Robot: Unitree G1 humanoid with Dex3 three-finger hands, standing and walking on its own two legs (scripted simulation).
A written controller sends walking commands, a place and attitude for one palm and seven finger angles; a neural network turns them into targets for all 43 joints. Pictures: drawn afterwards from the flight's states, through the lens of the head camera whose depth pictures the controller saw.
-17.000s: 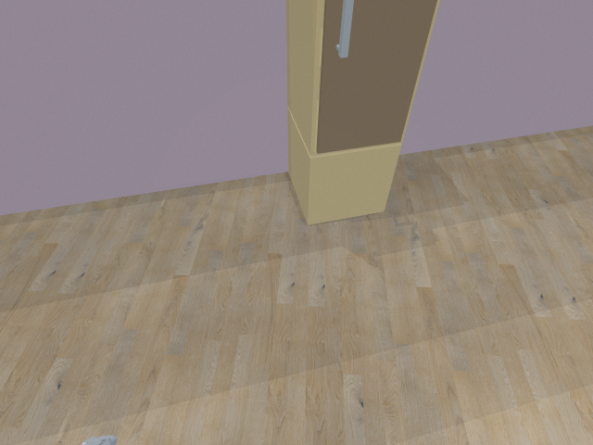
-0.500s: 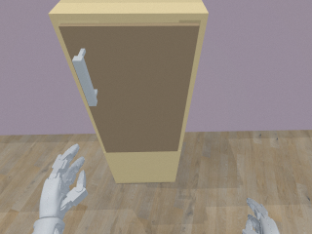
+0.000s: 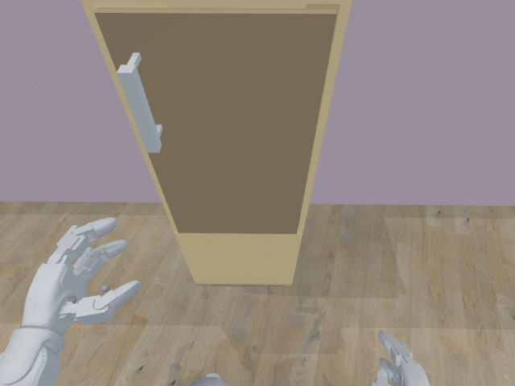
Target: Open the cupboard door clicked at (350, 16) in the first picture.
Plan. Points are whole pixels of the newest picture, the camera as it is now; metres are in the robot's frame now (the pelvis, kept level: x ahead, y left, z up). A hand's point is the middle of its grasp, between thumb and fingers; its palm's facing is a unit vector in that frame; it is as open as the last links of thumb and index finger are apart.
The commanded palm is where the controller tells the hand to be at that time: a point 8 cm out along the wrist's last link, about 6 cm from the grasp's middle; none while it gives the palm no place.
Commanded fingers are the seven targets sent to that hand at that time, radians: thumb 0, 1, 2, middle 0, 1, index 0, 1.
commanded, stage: raise the hand with hooked fingers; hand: left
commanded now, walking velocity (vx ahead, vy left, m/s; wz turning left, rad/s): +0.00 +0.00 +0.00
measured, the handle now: (145, 105) +0.52 +0.22 +0.16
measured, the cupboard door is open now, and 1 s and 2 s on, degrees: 0 0 0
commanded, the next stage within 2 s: move the hooked fingers beside the handle in 1.34 s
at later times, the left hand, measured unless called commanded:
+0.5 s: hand (50, 236) +0.27 +0.28 +0.13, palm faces +0.09 -1.00 -0.03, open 13.5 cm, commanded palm +0.25 +0.33 +0.14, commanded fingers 0.00 -0.50 0.30 -0.30 -1.20 -0.30 -1.20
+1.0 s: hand (28, 185) +0.31 +0.30 +0.18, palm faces +0.08 -1.00 -0.02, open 14.0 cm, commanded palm +0.28 +0.34 +0.18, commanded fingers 0.00 -0.50 0.30 -0.30 -1.20 -0.30 -1.20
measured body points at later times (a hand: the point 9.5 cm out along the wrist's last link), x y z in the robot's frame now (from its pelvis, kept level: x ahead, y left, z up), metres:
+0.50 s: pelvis +0.01 +0.03 +0.03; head +0.01 +0.03 +0.48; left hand +0.26 +0.34 +0.13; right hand +0.20 -0.20 -0.03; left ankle +0.03 +0.13 -0.69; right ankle +0.00 -0.08 -0.69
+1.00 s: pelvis +0.01 +0.02 +0.04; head +0.00 +0.01 +0.49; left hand +0.30 +0.36 +0.19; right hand +0.17 -0.22 -0.04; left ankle +0.03 +0.13 -0.69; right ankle +0.00 -0.08 -0.69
